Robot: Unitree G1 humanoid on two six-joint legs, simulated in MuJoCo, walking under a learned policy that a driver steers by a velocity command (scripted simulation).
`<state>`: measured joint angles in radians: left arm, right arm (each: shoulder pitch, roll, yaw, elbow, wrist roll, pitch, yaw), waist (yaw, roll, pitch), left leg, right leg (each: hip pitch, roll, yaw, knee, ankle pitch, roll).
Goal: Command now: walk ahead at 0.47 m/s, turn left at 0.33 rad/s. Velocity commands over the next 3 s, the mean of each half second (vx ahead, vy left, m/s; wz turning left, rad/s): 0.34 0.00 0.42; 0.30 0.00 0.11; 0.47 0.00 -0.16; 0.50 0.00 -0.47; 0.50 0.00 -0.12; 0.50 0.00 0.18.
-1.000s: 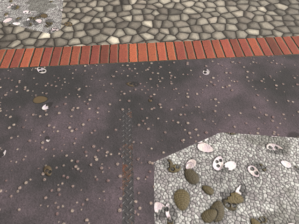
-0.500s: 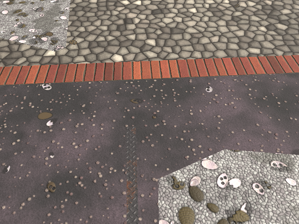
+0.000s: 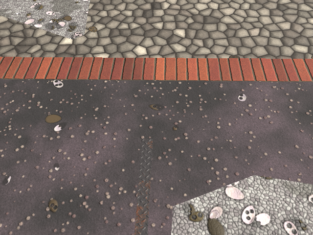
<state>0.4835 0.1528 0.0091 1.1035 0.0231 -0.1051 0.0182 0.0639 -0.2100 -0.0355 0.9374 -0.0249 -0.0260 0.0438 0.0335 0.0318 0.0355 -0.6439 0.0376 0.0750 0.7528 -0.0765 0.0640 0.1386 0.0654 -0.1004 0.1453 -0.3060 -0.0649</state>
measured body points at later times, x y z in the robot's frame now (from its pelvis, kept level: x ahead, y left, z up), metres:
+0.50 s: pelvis +0.25 +0.04 +0.00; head +0.29 +0.06 +0.45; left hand +0.35 +0.30 -0.12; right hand +0.32 -0.23 -0.13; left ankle +0.21 +0.07 -0.74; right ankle +0.42 -0.08 -0.68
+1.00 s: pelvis +0.42 +0.05 +0.01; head +0.44 +0.05 +0.46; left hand +0.33 +0.29 -0.13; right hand +0.60 -0.15 -0.12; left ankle +0.45 +0.22 -0.68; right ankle +0.42 -0.03 -0.74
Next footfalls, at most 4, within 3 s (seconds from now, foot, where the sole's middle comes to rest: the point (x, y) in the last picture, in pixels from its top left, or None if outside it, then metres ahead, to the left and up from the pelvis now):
0.12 left None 0.24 0.07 -0.77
0.66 right None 0.46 -0.02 -0.77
1.20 left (115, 205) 0.60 0.26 -0.77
1.76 right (140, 147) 0.90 0.17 -0.77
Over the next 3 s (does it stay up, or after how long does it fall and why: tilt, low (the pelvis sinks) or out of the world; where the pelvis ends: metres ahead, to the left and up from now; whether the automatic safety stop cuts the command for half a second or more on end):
stays up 1.41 0.14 0.01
